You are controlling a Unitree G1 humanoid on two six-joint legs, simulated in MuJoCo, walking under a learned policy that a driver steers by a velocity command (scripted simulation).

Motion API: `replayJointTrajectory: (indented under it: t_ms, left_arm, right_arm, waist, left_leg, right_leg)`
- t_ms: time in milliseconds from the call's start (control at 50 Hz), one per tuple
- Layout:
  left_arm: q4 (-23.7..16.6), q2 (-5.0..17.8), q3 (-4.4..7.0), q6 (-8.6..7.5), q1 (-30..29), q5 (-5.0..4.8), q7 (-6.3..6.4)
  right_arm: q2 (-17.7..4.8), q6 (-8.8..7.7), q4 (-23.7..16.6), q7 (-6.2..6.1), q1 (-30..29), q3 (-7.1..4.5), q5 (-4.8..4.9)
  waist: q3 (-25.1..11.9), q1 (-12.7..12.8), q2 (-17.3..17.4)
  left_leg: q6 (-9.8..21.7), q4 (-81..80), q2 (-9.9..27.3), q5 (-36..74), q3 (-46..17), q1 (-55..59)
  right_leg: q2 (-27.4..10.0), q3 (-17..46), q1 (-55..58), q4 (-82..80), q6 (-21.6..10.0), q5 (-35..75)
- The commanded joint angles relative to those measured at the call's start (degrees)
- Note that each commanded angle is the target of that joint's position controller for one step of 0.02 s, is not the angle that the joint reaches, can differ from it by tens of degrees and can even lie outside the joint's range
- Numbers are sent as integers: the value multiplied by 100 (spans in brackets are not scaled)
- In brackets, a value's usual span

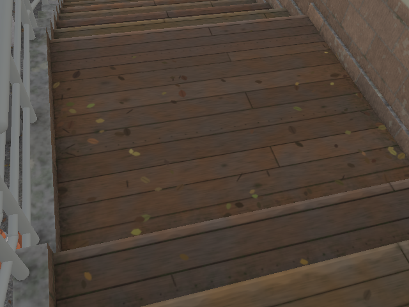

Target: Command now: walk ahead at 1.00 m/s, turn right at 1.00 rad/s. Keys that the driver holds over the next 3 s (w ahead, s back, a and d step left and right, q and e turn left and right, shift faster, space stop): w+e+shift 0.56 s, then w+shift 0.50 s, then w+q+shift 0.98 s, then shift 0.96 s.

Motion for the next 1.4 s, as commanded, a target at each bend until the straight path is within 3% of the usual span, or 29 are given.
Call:
replayJointTrajectory:
  t_ms: [20, 100, 120, 160, 260, 280, 320, 360, 400, 440, 500, 520, 620, 680, 720, 740, 780, 820, 860, 900, 980, 1020, 1100, 1140, 1180, 1200, 1240, 1320, 1400]
  left_arm:
    - [472, 1246, 406, 147, 2353, -83, 348]
    - [-10, 929, 300, -344, 540, 477, 319]
    - [95, 776, 293, -516, 535, 318, 290]
    - [264, 412, 142, -647, 544, -186, 207]
    - [119, 673, 117, -59, 1111, 343, 309]
    - [-107, 770, 186, 33, 570, 294, 299]
    - [-625, 134, 110, 191, 1473, 23, 448]
    - [-641, 274, -21, 102, 495, 416, 519]
    - [-1592, 187, -106, -34, -606, 493, 324]
    - [-1590, 472, -94, 26, -740, 373, 75]
    - [-871, 693, 223, 387, 286, 436, -247]
    - [-1047, 772, 233, 399, -51, 343, -207]
    - [-984, 504, 63, -94, -1233, 368, -289]
    - [-305, 361, 33, 177, 276, 378, -84]
    - [193, 945, 319, 229, 2184, 440, 131]
    - [375, 1579, 428, 94, 2441, 466, 167]
    - [360, 1707, 344, -11, 2846, 231, 72]
    - [336, 1502, 390, 42, 1709, 129, 363]
    - [136, 1005, 243, -165, 1382, 229, 319]
    - [200, 1047, 253, -293, 1133, 312, 368]
    - [336, 706, 219, -584, 790, -127, 241]
    - [361, 954, 332, -510, 777, 91, 247]
    - [346, 718, 347, -121, 718, 220, 375]
    - [-767, -1010, -143, -396, 1082, 71, 421]
    - [-910, -679, -296, -444, 855, 428, 425]
    - [-872, -365, -278, -400, 179, 658, 306]
    - [-1176, -110, -292, -137, -481, 687, 76]
    - [-1611, 92, -380, -90, -1363, 239, 81]
    - [-1427, -63, -380, -81, -1550, 100, -43]
  right_arm:
    - [-960, -293, -1585, 135, -1382, -107, -99]
    - [-1300, 53, -1520, 87, -1264, -237, -286]
    - [-1614, -1, -1659, 121, -1760, -340, -57]
    - [-815, -137, -1955, 361, -1746, -59, 108]
    - [-731, -188, -1422, 822, -531, 10, 147]
    - [-899, -278, -1151, 772, 358, -99, 159]
    - [-1616, -324, -976, 792, 359, -195, 29]
    - [-1218, -450, -1143, 714, 540, -173, 105]
    - [-1763, -776, -1082, 532, -265, -249, 62]
    - [-1277, -801, -1090, 448, -1451, -85, 208]
    - [-1828, -743, -815, 582, -1082, -291, 176]
    - [-1410, -677, -705, 636, -553, -231, 122]
    - [-957, -667, -612, 529, -90, -12, -46]
    - [-1317, -381, -390, 448, 110, -6, -148]
    - [-1871, -283, -583, 410, -816, -245, 120]
    - [-1605, -259, -814, 478, -1172, -214, 40]
    - [-1055, -444, -1484, 508, -656, 13, 187]
    - [-1017, -257, -1544, 578, -1405, 58, -222]
    - [-1149, 31, -1481, 586, -1137, 22, -182]
    - [-784, 70, -1446, 668, -1280, 127, 70]
    - [-717, -162, -1360, 683, -1530, 123, 95]
    - [-1038, -241, -1190, 802, -1129, -27, 239]
    - [-1383, -140, -116, 760, 1597, -331, 123]
    - [-883, -172, -12, 914, 1561, 12, -62]
    - [-1375, -69, -365, 613, 468, -218, -107]
    - [-1042, -105, -475, 492, 26, -111, -1]
    - [-908, -297, -362, 517, -303, -7, 27]
    - [-789, -381, -378, 413, -574, -16, 239]
    - [-1169, -453, -519, 597, -285, -267, 390]
  waist:
    - [-1378, 570, 1895]
    - [-336, -552, 1724]
    - [-269, -508, 1733]
    - [-711, -544, 1282]
    - [-426, -603, -24]
    - [-760, -1194, 273]
    - [-671, 41, 1958]
    - [-548, -533, 532]
    - [-371, -122, 1345]
    - [680, 553, 658]
    - [-438, 458, 1560]
    - [-133, 191, 1055]
    - [254, -338, 677]
    - [-449, 481, 726]
    - [-562, 1746, 168]
    - [-453, 1535, -41]
    - [-1971, 927, 488]
    - [-837, 260, 912]
    - [-80, -127, 535]
    - [-78, -409, 606]
    - [-199, -617, 53]
    - [-394, -688, -153]
    - [-889, -1893, 1823]
    - [-924, -305, 3738]
    - [-1173, -39, 2144]
    - [-545, -37, 789]
    - [203, 274, 179]
    - [974, 314, 541]
    - [28, -249, 782]
  left_leg:
    - [-31, 545, 282, 157, -1543, -4667]
    - [-47, -3448, 551, 1876, -2301, -2342]
    - [-31, -4940, 634, 3412, -2399, -1722]
    - [53, -6811, 117, 6370, -1863, 1876]
    - [345, -8590, 97, 5264, -2058, 2373]
    - [380, -9077, 213, 5667, -2156, 3435]
    - [839, -6768, 1951, 9745, -3322, 5410]
    - [1239, -7598, 2056, 5840, -3391, 4772]
    - [1503, -8455, 2901, 2417, -4953, 3065]
    - [734, -9390, 1424, 210, -2944, -453]
    - [814, -8617, 1570, 4883, -1977, 685]
    - [706, -8432, 1605, 5794, -1872, 2047]
    - [343, -8264, 487, 4142, -324, 2134]
    - [658, -5579, 678, 6058, -477, 1301]
    - [511, -1747, 63, 3863, -71, -160]
    - [611, -46, -399, -723, -466, -1792]
    - [972, -1021, 156, -536, -1887, -2916]
    - [644, -2668, 512, 750, -1576, -2892]
    - [324, -3334, 791, 51, -2035, -1993]
    - [170, -4518, 613, 1531, -1449, -130]
    - [511, -6904, 401, 5837, -1365, 1493]
    - [737, -7468, 506, 5853, -1279, 1483]
    - [1070, -8715, 229, 4649, -762, 2949]
    - [1080, -6829, 851, 6547, -3145, 4331]
    - [2480, -9495, 2307, 538, -6391, 4165]
    - [2498, -9693, 2056, -77, -6308, 2768]
    - [2271, -9608, 1529, -731, -5245, 110]
    - [1999, -10261, 389, 553, -3531, -725]
    - [1797, -10605, 343, 2926, -3011, 460]
  right_leg:
    - [-2118, 3199, 4802, -305, -947, 4396]
    - [-2454, 4849, 754, -1196, -1126, 3492]
    - [-1654, 4073, 246, -933, -636, 1966]
    - [-87, 2510, -1783, -152, 24, 84]
    - [67, 2686, -572, 3049, 607, 148]
    - [285, 2419, -892, 4805, 689, 261]
    - [58, 1119, -4276, 7934, 901, -3287]
    - [-1064, 840, -5651, 7606, 702, -1978]
    - [-1868, 1616, -5597, 6379, 834, -1172]
    - [-1665, 1478, -2743, 3026, 1224, 829]
    - [-1375, 371, -1781, 3892, 897, 1567]
    - [-1618, 592, -3318, 3819, 666, 1015]
    - [-987, -77, -1294, -127, 494, 4072]
    - [-575, -549, 1537, -196, 631, 3380]
    - [-977, 256, 3517, -1805, 251, 3318]
    - [-1459, 771, 4300, -1138, 96, 2885]
    - [-3083, 2254, 5686, 355, -237, 5810]
    - [-2749, 3124, 2987, -1568, -404, 148]
    - [-3406, 3819, 540, -1589, -739, 681]
    - [-2401, 2321, -1433, -1822, -206, 345]
    - [-1125, 674, -1656, -681, 684, -530]
    - [-1312, 860, -446, 147, 513, 144]
    - [-557, 271, 253, 6605, 691, 158]
    - [37, 1273, -4315, 9584, 582, -3156]
    - [-826, 514, -5877, 9072, 950, -2040]
    - [-1194, 724, -5514, 8781, 1095, -1770]
    - [-1614, 1209, -4398, 7239, 1279, -1195]
    - [-1940, 926, -3451, 3597, 1634, 826]
    - [-1273, 445, -398, 252, 1653, 2257]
